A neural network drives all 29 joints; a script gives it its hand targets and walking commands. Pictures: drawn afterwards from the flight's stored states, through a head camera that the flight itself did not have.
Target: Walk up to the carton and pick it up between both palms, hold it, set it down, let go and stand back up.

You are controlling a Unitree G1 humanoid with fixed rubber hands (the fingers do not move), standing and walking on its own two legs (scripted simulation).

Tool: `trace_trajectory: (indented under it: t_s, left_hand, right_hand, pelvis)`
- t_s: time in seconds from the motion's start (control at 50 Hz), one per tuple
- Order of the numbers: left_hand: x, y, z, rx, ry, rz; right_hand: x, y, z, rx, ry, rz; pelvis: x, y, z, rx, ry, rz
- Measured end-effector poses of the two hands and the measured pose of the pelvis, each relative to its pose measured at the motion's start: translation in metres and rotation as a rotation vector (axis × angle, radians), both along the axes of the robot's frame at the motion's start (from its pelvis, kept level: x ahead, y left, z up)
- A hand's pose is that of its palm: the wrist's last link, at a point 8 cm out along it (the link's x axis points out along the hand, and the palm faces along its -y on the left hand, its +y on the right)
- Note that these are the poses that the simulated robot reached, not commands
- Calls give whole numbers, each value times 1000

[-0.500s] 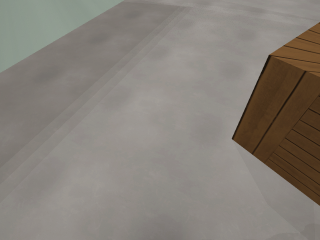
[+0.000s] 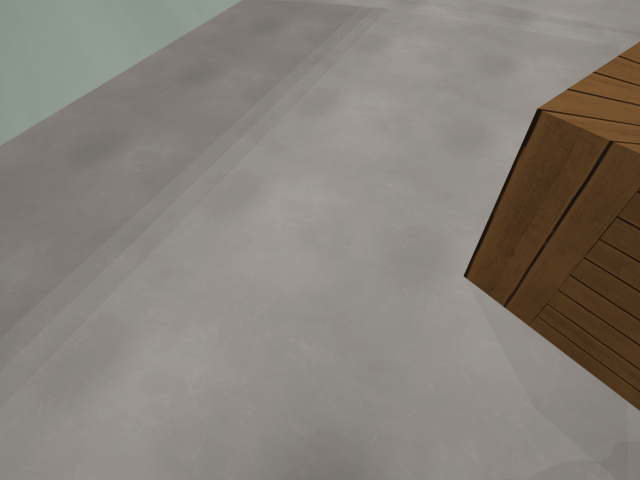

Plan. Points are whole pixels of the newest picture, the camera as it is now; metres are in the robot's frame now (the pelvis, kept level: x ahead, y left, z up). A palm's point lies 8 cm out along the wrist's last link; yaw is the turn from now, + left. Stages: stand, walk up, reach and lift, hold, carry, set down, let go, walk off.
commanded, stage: stand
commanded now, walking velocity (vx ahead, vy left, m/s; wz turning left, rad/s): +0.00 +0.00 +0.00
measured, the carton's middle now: out of the picture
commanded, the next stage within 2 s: none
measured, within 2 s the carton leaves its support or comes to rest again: neither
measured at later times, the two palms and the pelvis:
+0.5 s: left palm out of the picture -0.02 +0.20 -0.15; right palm out of the picture -0.02 -0.20 -0.15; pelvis +0.00 +0.00 +0.00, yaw +0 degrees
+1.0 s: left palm out of the picture -0.04 +0.19 -0.15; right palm out of the picture -0.03 -0.20 -0.15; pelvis +0.00 +0.00 +0.00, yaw +0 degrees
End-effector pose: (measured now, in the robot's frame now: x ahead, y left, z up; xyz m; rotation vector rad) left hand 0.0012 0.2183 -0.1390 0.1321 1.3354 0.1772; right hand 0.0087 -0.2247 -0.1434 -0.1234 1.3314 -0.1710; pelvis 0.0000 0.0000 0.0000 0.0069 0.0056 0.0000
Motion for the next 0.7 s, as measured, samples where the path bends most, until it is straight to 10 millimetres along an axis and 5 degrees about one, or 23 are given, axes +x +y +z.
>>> trace_trajectory:
  t_s: [0.24,0.7]
  left_hand:
    - [3,-15,-7,-36,15,18]
    - [-32,-18,-7,-47,121,17]
  right_hand:
    - [1,4,1,-6,16,-13]
    - [-44,29,-4,52,130,-30]
  pelvis:
    - [9,-3,1,-4,-29,-2]
    - [-3,1,3,-4,-35,1]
